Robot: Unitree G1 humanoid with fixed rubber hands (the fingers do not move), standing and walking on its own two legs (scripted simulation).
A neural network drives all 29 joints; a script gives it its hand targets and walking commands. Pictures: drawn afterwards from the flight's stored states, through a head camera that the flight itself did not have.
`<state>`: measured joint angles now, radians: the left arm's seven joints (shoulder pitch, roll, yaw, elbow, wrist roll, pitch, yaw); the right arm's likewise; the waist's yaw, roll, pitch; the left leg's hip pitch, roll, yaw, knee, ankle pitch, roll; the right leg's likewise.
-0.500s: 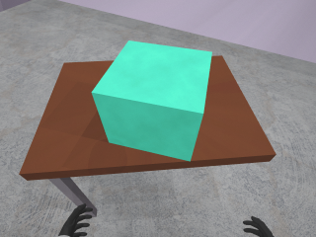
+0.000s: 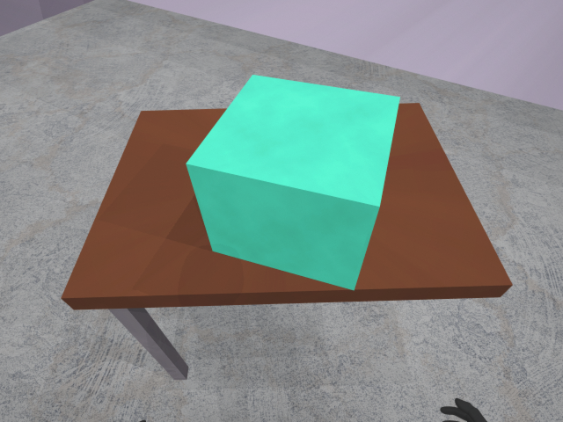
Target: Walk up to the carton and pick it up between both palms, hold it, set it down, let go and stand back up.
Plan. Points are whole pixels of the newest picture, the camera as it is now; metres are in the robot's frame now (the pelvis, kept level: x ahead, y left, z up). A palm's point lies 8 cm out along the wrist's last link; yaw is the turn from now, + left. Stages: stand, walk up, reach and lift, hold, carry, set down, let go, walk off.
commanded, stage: walk up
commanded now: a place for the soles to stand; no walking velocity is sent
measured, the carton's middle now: (301, 178) +0.52 +0.00 +0.02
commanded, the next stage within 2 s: stand in 1.92 s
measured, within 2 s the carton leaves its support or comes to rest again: neither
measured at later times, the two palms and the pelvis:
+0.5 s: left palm out of the picture +0.11 +0.27 -0.11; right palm out of the picture +0.11 -0.25 -0.12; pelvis +0.04 +0.00 -0.01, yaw +3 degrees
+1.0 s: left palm out of the picture +0.13 +0.24 -0.10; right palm (469, 413) +0.17 -0.25 -0.13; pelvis +0.05 -0.01 -0.01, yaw +4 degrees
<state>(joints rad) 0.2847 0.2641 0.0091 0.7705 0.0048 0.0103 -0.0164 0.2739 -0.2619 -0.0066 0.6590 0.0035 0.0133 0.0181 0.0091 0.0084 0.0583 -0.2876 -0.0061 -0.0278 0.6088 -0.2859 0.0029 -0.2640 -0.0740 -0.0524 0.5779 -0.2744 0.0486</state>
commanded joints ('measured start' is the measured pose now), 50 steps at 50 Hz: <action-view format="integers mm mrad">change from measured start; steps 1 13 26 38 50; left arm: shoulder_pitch -24 -31 83 122 -9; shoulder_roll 153 114 191 81 175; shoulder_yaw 42 46 69 46 53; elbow -117 -143 -162 -177 -214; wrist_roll -3 17 18 13 4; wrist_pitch -29 -20 -27 -50 -16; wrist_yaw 7 12 37 46 38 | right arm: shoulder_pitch -9 131 100 -72 7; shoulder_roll -156 -181 -143 -180 -73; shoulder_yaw -55 -106 -75 -64 -50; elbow -113 -90 -100 -122 -49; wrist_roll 0 -33 -34 -29 -27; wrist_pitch -28 -51 -33 10 3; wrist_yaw -9 7 0 -32 -20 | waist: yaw -8 -44 6 58 -26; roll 0 65 -66 83 -221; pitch -42 88 -62 -63 -95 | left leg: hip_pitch -49 39 -3 7 86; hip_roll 77 121 37 168 28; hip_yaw -129 -299 -48 -176 41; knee -164 -248 34 2 -49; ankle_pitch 46 -144 412 600 0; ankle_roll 47 77 30 145 -5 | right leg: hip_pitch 21 -241 104 78 22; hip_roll -61 -24 -114 27 -140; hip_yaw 84 -13 129 27 200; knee -122 46 2 -112 -48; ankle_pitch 20 -225 351 113 592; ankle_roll -92 -82 -161 -73 -185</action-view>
